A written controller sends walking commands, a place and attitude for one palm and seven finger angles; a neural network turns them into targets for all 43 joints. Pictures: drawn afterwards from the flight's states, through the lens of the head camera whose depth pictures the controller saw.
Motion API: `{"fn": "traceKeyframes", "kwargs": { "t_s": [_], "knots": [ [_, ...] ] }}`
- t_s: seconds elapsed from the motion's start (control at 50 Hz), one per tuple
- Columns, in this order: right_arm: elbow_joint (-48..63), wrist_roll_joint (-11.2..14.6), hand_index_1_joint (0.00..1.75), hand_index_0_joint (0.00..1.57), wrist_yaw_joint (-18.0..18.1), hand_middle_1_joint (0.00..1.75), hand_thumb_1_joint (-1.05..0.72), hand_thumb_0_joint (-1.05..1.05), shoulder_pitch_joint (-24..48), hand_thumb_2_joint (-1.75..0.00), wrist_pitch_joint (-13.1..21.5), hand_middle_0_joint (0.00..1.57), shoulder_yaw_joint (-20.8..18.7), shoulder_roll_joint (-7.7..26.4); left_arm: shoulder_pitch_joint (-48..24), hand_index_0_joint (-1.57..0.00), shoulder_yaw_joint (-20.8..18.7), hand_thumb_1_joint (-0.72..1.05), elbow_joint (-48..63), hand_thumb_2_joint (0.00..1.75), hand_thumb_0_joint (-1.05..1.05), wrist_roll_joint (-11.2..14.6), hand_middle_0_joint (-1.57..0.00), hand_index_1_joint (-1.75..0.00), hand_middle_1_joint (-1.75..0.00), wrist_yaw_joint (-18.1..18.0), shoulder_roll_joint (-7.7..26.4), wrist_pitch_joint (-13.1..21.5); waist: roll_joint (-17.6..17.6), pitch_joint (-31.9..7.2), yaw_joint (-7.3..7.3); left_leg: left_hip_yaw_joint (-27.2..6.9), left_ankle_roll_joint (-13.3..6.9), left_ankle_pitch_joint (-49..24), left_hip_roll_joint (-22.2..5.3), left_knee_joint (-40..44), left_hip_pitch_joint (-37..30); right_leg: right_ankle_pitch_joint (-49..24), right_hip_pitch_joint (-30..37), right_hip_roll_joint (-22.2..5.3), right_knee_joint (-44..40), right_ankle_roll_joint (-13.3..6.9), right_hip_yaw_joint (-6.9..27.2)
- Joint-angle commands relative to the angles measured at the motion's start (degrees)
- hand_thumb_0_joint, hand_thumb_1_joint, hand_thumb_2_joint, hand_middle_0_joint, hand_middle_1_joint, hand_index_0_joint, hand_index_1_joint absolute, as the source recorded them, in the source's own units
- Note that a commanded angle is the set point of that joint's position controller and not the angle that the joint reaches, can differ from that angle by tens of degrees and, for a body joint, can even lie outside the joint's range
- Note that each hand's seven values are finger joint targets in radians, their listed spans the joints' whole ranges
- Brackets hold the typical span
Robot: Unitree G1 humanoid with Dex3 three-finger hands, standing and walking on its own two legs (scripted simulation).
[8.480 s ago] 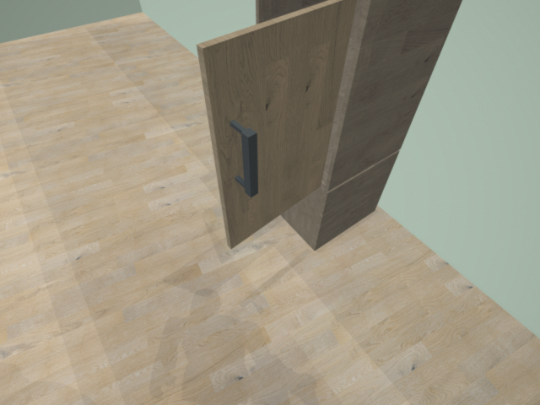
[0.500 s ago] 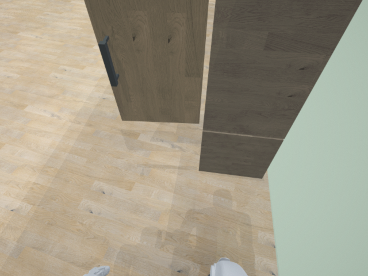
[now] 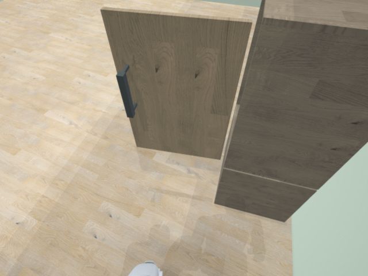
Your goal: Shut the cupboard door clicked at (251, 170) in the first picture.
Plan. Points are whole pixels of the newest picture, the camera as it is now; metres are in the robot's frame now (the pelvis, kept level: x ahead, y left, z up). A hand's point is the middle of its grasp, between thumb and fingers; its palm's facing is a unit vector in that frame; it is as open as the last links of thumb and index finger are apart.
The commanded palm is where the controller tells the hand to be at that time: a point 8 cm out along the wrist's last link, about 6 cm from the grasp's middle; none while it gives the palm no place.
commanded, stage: take the last steps up to it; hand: left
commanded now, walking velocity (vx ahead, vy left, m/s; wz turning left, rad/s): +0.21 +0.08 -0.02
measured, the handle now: (128, 92) +0.64 +0.26 +0.00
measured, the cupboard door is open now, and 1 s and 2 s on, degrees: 95 95 95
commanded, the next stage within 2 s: come to a stop and stand still in 0.16 s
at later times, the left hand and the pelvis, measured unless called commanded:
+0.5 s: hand (113, 244) +0.21 +0.22 -0.18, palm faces -0.05 -0.97 -0.24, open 7.3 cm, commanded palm none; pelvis +0.14 +0.03 -0.01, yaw -3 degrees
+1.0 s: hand (96, 267) +0.16 +0.25 -0.19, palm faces -0.03 -0.96 -0.26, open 7.3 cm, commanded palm none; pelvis +0.10 +0.06 -0.03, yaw -3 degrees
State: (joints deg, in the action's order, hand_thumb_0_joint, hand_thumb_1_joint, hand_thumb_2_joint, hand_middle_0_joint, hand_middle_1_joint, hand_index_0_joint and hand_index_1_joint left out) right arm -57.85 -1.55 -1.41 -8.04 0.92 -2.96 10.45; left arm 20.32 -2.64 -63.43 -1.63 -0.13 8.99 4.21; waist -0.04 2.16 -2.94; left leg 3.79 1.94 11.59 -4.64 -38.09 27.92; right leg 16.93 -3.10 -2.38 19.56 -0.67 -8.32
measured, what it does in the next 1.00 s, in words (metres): walks ahead: left foot, then right foot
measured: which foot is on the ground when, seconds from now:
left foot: up 0.00-0.06, down 0.08-1.00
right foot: down 0.00-0.08, up 0.10-0.38, down 0.40-1.00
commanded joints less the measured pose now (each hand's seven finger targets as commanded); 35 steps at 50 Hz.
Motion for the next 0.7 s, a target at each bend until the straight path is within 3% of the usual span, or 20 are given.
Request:
{"fn": "traceKeyframes", "kwargs": {
  "t_s": [0.0,0.02,0.04,0.06,0.08,0.1,0.12,0.16,0.24,0.3,0.34,0.38,0.4,0.42,0.48,0.54,0.58,0.62,0.64,0.68],
  "knots": [
    [2.57,0.16,0.3,0.2,-0.12,0.3,-0.9,0.0,-2.64,-0.9,1.83,0.2,-0.22,2.19,1.36,-0.2,-1.89,0.9,1.54,0.9,0.0,0.18,-0.2,-0.3,-0.3,-0.63,9.11,0.3,-6.82,1.33,2.86,2.43,-1.02,-1.84,3.25,9.69,-10.36,-26.31,-3.89,-13.97,1.52,-5.31,7.48],
    [0.92,-0.01,0.3,0.2,0.36,0.3,-0.9,0.0,-7.94,-0.9,2.21,0.2,-0.45,4.1,0.96,-0.2,-1.65,0.9,1.7,0.9,0.0,0.38,-0.2,-0.3,-0.3,-0.6,8.57,0.04,-3.5,-0.95,5.41,3.14,-1.66,-3.91,4.19,13.17,-19.54,-27.46,-7.03,-11.27,9.23,-4.0,4.91],
    [-0.82,-0.48,0.3,0.2,0.96,0.3,-0.9,0.0,-14.69,-0.9,2.66,0.2,-1.36,8.37,1.98,-0.2,-1.17,0.9,2.35,0.9,0.0,0.66,-0.2,-0.3,-0.3,-0.47,6.84,-0.18,2.98,-5.84,7.75,-3.45,-4.22,-10.61,-2.65,12.5,-31.12,-17.39,-14.53,-6.56,20.89,-1.88,1.78],
    [-1.82,-0.81,0.3,0.2,1.71,0.3,-0.9,0.0,-19.74,-0.9,2.56,0.2,-2.55,13.27,3.45,-0.2,-0.37,0.9,3.29,0.9,0.0,1.16,-0.2,-0.3,-0.3,-0.29,3.51,-0.17,15.09,-10.61,8.63,-19.13,-10.88,-19.75,-15.71,14.35,-40.73,13.61,-26.51,0.29,36.51,0.28,-1.67],
    [-1.91,-0.29,0.3,0.2,2.38,0.3,-0.9,0.0,-21.06,-0.9,1.72,0.2,-2.34,13.73,0.37,-0.2,-0.09,0.9,4.9,0.9,0.0,0.78,-0.2,-0.3,-0.3,-0.74,3.58,-0.34,12.56,-10.83,9.25,-21.6,-14.82,-22.64,-19.09,17.4,-38.57,19.32,-29.61,0.32,47.21,-0.54,3.1],
    [-0.44,-0.27,0.3,0.2,2.25,0.3,-0.9,0.0,-17.42,-0.9,1.41,0.2,-1.81,12.52,-1.39,-0.2,-0.24,0.9,6.12,0.9,0.0,0.7,-0.2,-0.3,-0.3,-0.95,3.98,-0.66,7.04,-5.71,7.66,-19.57,-15.43,-14.52,-19.14,19.33,-29.31,17.55,-29.66,-1.63,51.2,-1.34,4.66],
    [0.59,-0.04,0.3,0.2,2.5,0.3,-0.9,0.0,-12.67,-0.9,1.77,0.2,-0.99,9.75,-2.32,-0.2,-0.2,0.9,5.55,0.9,0.0,0.47,-0.2,-0.3,-0.3,-0.75,3.01,-1.09,10.8,-3.49,6.03,-17.6,-14.24,-9.96,-16.58,21.83,-24.32,13.19,-31.1,-3.27,52.24,-0.86,6.08],
    [1.75,0.07,0.3,0.2,2.85,0.3,-0.9,0.0,-8.35,-0.9,2.02,0.2,0.33,6.18,-1.24,-0.2,-0.62,0.9,4.8,0.9,0.0,0.21,-0.2,-0.3,-0.3,-0.06,3.21,-2.11,8.69,0.17,3.71,-12.63,-12.23,-5.59,-13.67,24.79,-16.63,7.89,-28.14,-4.86,49.31,-0.29,7.13],
    [1.55,-0.14,0.3,0.2,2.85,0.3,-0.9,0.0,-6.98,-0.9,2.32,0.2,0.47,6.3,0.35,-0.2,-0.16,0.9,4.98,0.9,0.0,0.31,-0.2,-0.3,-0.3,0.21,0.75,-3.09,5.29,-1.56,1.53,-5.87,-11.94,-9.06,-11.07,25.06,-12.57,5.86,-19.7,-4.18,35.02,0.27,4.65],
    [1.43,-0.07,0.3,0.2,3.48,0.3,-0.9,0.0,-5.72,-0.9,1.91,0.2,0.86,4.86,-0.47,-0.2,0.42,0.9,5.22,0.9,0.0,0.41,-0.2,-0.3,-0.3,-0.42,-0.05,-3.21,1.12,-0.54,1.2,-4.88,-11.65,-18.63,-10.45,20.75,-10.22,1.43,-12.17,-2.09,21.74,1.05,4.4],
    [0.79,0.39,0.3,0.2,3.64,0.3,-0.9,0.0,-4.55,-0.9,1.26,0.2,0.91,5.49,2.4,-0.2,0.32,0.9,3.92,0.9,0.0,0.56,-0.2,-0.3,-0.3,-0.84,1.18,-3.38,0.71,-3.52,-0.32,-2.93,-8.47,-16.35,-8.42,16.21,-10.89,-7.99,-5.51,-1.37,11.67,1.49,4.39],
    [0.22,1.23,0.3,0.2,3.32,0.3,-0.9,0.0,-5.72,-0.9,0.36,0.2,0.96,3.37,1.0,-0.2,-0.12,0.9,4.6,0.9,0.0,0.23,-0.2,-0.3,-0.3,-1.25,6.92,-2.9,-5.31,-3.27,0.94,0.08,-2.7,-1.11,-0.89,10.87,-10.21,-24.24,-5.58,-8.3,4.23,-1.56,15.61],
    [-0.22,1.39,0.3,0.2,2.95,0.3,-0.9,0.0,-8.12,-0.9,-0.34,0.2,1.16,2.46,-1.94,-0.2,-0.22,0.9,5.29,0.9,0.0,0.42,-0.2,-0.3,-0.3,-1.19,9.63,-2.85,-7.72,-1.12,2.73,0.59,-1.12,4.94,1.26,10.53,-10.81,-29.3,-9.1,-13.47,3.05,-5.48,17.62],
    [-1.43,1.43,0.3,0.2,2.76,0.3,-0.9,0.0,-10.28,-0.9,-0.79,0.2,1.06,2.32,-4.22,-0.2,-0.09,0.9,5.77,0.9,0.0,0.52,-0.2,-0.3,-0.3,-1.07,10.82,-3.27,-4.67,-1.38,4.16,0.11,-0.79,5.4,2.02,10.62,-14.91,-27.85,-12.91,-15.0,3.73,-6.65,16.13],
    [-2.86,1.34,0.3,0.2,3.23,0.3,-0.9,0.0,-11.03,-0.9,-1.65,0.2,0.56,3.69,-5.18,-0.2,-0.17,0.9,6.09,0.9,0.0,1.14,-0.2,-0.3,-0.3,-1.95,9.76,-3.49,-9.07,-6.64,3.47,0.64,-0.86,-3.32,0.77,7.61,-17.24,-42.6,-6.9,-12.23,7.57,-6.4,14.02],
    [-2.77,1.36,0.3,0.2,3.44,0.3,-0.9,0.0,-11.36,-0.9,-2.25,0.2,0.2,3.8,-4.85,-0.2,-0.92,0.9,6.34,0.9,0.0,1.15,-0.2,-0.3,-0.3,-2.48,10.85,-4.14,-6.41,-7.76,2.52,0.9,-0.06,-4.28,1.1,4.8,-14.64,-52.39,-2.44,-13.5,10.16,-7.71,14.18],
    [-2.32,1.41,0.3,0.2,3.43,0.3,-0.9,0.0,-10.68,-0.9,-2.8,0.2,0.09,3.34,-5.97,-0.2,-1.31,0.9,6.72,0.9,0.0,1.09,-0.2,-0.3,-0.3,-2.72,11.18,-4.56,-6.57,-6.33,2.19,0.69,0.34,4.36,1.72,4.04,-12.47,-51.61,-2.12,-15.06,9.04,-9.44,15.55],
    [-2.29,1.34,0.3,0.2,3.29,0.3,-0.9,0.0,-10.93,-0.9,-3.02,0.2,-0.03,2.69,-7.84,-0.2,-1.48,0.9,7.47,0.9,0.0,0.95,-0.2,-0.3,-0.3,-2.82,10.94,-4.98,-5.36,-5.54,2.72,0.05,0.09,3.46,1.19,7.29,-13.65,-43.98,-4.41,-14.44,8.77,-9.08,14.76],
    [-2.4,1.21,0.3,0.2,3.22,0.3,-0.9,0.0,-11.66,-0.9,-2.9,0.2,-0.12,2.99,-9.0,-0.2,-1.56,0.9,7.98,0.9,0.0,1.02,-0.2,-0.3,-0.3,-2.74,10.41,-5.18,-3.66,-5.7,3.19,-0.93,-0.47,-5.64,-0.16,10.65,-16.71,-37.05,-7.32,-12.35,9.93,-7.25,13.12],
    [-1.51,0.34,0.3,0.2,3.65,0.3,-0.9,0.0,-11.52,-0.9,-2.51,0.2,-0.49,6.15,-9.75,-0.2,-0.96,0.9,9.36,0.9,0.0,1.39,-0.2,-0.3,-0.3,-2.37,7.06,-5.61,8.1,-4.27,3.21,-9.42,-5.31,-24.27,-9.3,16.22,-17.86,-16.1,-11.99,-3.27,15.93,-1.4,5.97]
  ]
}}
